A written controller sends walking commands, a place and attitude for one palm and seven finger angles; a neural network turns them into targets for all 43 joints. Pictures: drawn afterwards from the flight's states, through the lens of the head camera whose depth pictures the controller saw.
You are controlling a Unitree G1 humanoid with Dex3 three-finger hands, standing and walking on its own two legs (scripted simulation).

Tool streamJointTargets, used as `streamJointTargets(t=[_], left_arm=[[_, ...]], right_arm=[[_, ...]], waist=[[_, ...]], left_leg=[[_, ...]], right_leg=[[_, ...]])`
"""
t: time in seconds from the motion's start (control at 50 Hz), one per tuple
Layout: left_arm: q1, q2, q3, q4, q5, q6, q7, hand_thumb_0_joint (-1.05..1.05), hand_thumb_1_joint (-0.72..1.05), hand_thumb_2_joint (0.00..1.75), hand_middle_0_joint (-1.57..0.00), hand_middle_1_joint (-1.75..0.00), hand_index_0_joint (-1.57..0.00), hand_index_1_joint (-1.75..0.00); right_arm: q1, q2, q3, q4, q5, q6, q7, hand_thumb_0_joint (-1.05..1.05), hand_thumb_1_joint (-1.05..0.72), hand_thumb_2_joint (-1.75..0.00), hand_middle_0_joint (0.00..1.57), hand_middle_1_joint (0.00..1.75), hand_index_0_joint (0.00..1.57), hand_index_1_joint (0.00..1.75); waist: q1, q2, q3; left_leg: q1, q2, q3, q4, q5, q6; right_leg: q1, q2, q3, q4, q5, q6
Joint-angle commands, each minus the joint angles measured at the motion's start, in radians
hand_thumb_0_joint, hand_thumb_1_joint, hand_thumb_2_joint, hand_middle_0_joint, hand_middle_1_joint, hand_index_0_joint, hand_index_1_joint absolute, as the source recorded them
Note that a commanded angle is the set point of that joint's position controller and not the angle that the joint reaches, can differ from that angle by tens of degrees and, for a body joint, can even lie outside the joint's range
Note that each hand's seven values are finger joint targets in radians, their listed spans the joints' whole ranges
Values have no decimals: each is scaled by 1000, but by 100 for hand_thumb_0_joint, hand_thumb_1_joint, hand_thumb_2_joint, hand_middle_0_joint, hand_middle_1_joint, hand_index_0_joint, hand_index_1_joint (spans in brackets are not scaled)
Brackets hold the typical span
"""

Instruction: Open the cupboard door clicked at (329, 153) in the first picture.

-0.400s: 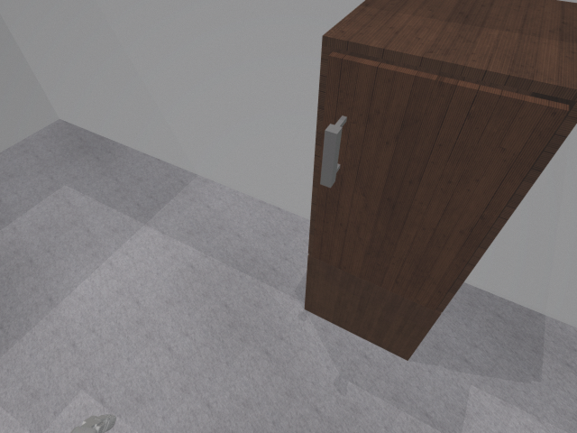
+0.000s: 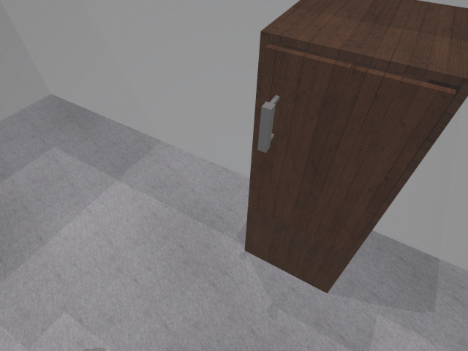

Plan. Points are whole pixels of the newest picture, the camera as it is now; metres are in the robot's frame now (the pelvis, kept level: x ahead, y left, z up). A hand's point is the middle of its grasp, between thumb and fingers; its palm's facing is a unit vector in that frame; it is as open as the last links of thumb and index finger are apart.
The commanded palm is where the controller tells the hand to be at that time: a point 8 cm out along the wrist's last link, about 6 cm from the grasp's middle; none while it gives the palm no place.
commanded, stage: stand and wait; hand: left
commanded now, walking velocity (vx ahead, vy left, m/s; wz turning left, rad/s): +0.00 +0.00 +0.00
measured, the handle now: (269, 123) +0.62 -0.05 +0.04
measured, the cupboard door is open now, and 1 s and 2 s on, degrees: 0 0 0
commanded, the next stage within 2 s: look at it before walking up in 0.42 s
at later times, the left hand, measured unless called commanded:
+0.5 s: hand out of the picture +0.08 +0.24 -0.15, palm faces -0.02 -0.94 -0.35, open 7.4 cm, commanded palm none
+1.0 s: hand out of the picture +0.07 +0.24 -0.15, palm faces -0.02 -0.94 -0.34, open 7.4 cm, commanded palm none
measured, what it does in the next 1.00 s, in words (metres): stands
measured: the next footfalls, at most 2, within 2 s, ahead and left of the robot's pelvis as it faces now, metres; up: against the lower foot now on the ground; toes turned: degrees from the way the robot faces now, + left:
right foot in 1.78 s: +0.17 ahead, -0.13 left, +0.00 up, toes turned -20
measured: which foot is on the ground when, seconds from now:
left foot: down 0.00-1.00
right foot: down 0.00-1.00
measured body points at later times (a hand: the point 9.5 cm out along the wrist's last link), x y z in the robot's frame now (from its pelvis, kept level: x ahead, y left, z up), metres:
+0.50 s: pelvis -0.01 -0.01 +0.00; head +0.00 -0.02 +0.45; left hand +0.08 +0.29 -0.12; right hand +0.07 -0.30 -0.14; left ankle -0.02 +0.12 -0.74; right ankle -0.02 -0.12 -0.74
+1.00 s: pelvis +0.00 -0.01 +0.00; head +0.01 -0.01 +0.45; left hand +0.07 +0.29 -0.13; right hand +0.08 -0.30 -0.13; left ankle -0.02 +0.12 -0.74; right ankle -0.02 -0.12 -0.74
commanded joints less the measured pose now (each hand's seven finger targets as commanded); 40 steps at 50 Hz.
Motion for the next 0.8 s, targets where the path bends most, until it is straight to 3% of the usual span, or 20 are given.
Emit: streamJointTargets(t=[0.0, 0.78], left_arm=[[-54, 218, 49, -64, -3, -22, 19, 0, 90, 90, -20, -30, -20, -30], [-51, 223, 50, -24, -2, -26, 16, 0, 90, 90, -20, -30, -20, -30]], right_arm=[[-43, -199, -46, -54, -1, -27, -15, 0, -90, -90, 20, 30, 20, 30], [-22, -201, -38, -2, 3, -28, -16, 0, -90, -90, 20, 30, 20, 30]], waist=[[-7, -1, -83], [-3, -12, -65]], left_leg=[[5, 111, -84, -63, 200, 32], [17, 121, -94, -101, 191, 22]], right_leg=[[19, -109, 87, -74, 233, -39], [29, -111, 96, -127, 218, -38]])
